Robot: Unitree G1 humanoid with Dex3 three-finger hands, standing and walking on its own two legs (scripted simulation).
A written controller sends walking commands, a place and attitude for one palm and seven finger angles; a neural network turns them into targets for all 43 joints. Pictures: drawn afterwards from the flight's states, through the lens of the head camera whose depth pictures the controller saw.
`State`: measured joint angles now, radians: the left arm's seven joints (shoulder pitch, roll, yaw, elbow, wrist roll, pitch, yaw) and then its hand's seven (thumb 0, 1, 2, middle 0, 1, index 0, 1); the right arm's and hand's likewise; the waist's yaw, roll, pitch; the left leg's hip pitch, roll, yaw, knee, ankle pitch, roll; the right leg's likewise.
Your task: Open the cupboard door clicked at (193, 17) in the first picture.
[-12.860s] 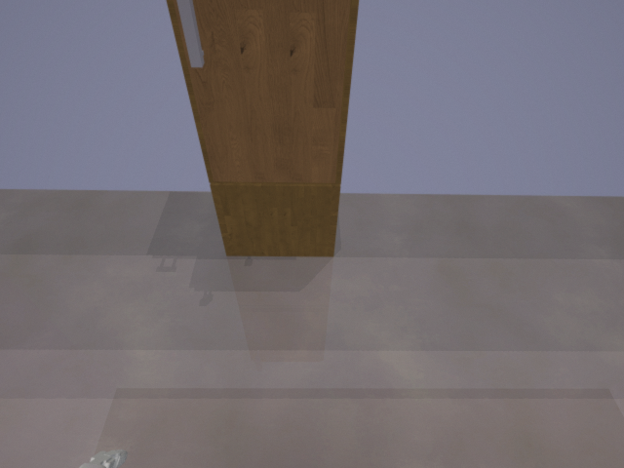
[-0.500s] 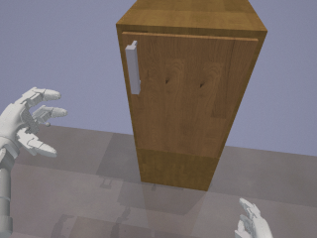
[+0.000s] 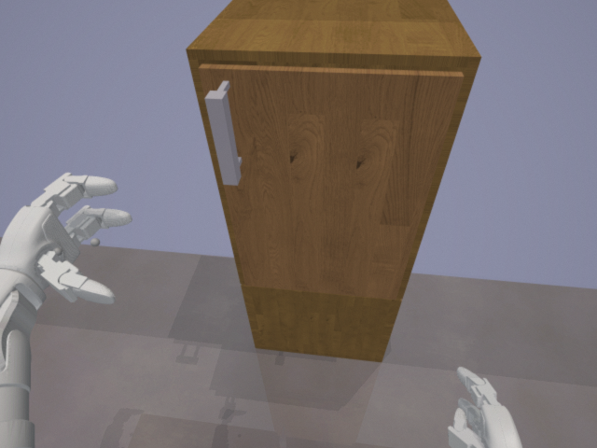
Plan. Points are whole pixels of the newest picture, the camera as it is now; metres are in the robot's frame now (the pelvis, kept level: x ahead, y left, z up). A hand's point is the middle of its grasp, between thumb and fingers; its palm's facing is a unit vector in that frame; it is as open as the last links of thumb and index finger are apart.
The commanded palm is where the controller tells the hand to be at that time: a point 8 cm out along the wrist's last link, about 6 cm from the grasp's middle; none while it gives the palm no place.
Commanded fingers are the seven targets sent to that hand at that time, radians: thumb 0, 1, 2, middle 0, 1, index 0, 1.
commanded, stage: move the hooked fingers beside the handle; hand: left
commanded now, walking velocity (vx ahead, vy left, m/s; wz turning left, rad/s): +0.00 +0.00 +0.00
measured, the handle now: (228, 134) +0.56 +0.18 +0.15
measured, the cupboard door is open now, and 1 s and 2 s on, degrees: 0 0 0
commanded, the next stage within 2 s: none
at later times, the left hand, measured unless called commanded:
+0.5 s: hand (134, 203) +0.36 +0.25 +0.17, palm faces -0.02 -1.00 -0.01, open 14.0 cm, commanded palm +0.33 +0.31 +0.17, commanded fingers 0.00 -0.50 0.30 -0.30 -1.20 -0.30 -1.20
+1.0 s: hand (169, 168) +0.44 +0.23 +0.17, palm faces +0.01 -1.00 +0.00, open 14.0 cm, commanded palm +0.42 +0.29 +0.16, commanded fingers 0.00 -0.50 0.30 -0.30 -1.20 -0.30 -1.20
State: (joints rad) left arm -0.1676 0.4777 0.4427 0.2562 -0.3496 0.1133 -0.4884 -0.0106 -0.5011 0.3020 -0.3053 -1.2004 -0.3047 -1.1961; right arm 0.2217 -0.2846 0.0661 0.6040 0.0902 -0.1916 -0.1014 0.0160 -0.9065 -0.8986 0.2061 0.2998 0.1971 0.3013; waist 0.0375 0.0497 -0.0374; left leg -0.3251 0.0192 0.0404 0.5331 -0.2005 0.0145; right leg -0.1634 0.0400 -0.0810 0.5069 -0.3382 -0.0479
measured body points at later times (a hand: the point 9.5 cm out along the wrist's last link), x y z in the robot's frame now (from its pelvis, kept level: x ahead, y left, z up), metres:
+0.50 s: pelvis +0.00 +0.02 +0.00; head +0.00 +0.01 +0.45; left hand +0.36 +0.31 +0.17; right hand +0.16 -0.22 -0.08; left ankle +0.05 +0.11 -0.73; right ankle -0.04 -0.08 -0.73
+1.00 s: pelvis +0.00 +0.01 +0.00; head +0.03 +0.00 +0.45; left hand +0.43 +0.29 +0.17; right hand +0.09 -0.26 -0.11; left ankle +0.05 +0.11 -0.73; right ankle -0.04 -0.08 -0.73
